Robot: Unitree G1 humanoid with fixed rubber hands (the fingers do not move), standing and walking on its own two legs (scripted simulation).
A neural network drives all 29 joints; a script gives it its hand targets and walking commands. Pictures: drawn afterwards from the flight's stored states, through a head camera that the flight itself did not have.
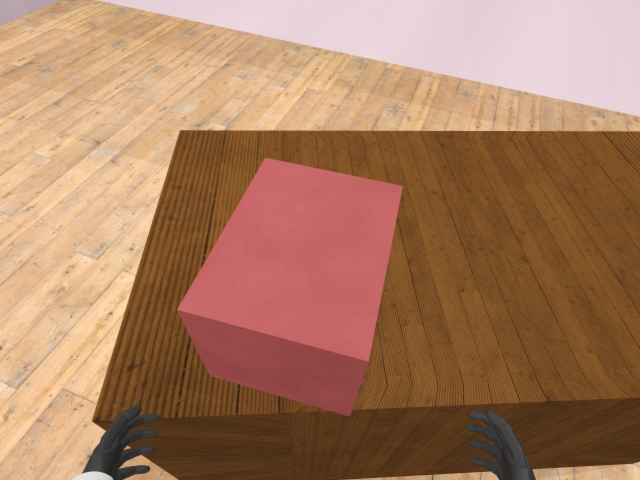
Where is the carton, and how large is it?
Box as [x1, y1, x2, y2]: [177, 158, 402, 416]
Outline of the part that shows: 265,158 177,310 209,375 349,416 368,361 402,186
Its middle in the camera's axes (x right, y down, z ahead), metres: -0.02 +0.06 +0.60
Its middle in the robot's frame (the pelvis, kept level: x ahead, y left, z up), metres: +0.41 +0.05 -0.03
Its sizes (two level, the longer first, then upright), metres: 0.291 0.224 0.203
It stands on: a pedestal, 0.65 m high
